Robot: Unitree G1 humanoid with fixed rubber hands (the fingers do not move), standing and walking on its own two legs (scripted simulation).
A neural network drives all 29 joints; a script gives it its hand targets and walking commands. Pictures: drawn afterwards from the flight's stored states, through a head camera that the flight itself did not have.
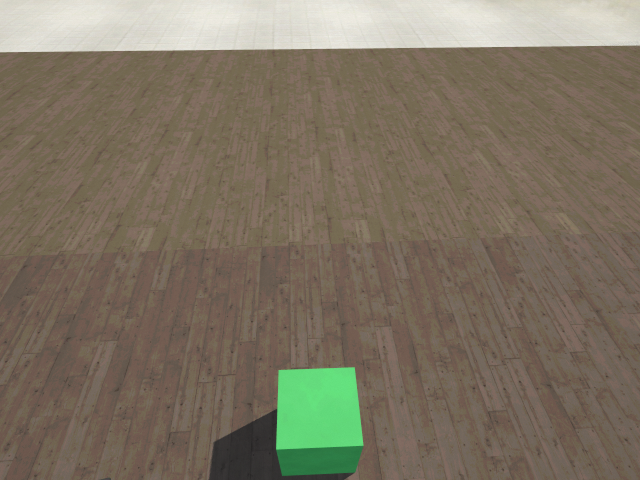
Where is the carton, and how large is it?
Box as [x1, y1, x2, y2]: [276, 367, 362, 475]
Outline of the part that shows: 354,367 279,370 276,450 282,475 355,471 362,448 362,437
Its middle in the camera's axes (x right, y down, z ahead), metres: -0.01 +0.50 +1.08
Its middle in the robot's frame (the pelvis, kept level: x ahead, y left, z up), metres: +0.43 +0.01 -0.66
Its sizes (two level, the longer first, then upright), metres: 0.210 0.200 0.250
